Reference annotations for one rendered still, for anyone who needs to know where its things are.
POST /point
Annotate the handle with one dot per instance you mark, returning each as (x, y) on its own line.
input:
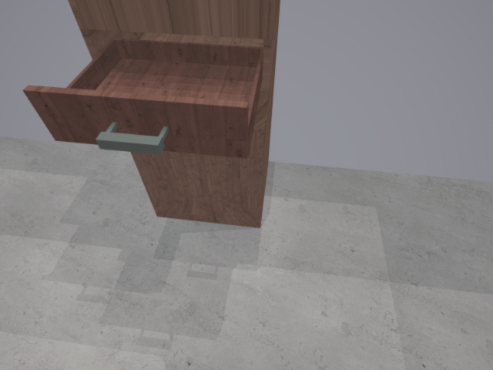
(130, 142)

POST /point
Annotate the drawer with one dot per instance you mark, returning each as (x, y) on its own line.
(206, 94)

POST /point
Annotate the cabinet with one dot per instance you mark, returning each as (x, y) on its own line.
(189, 186)

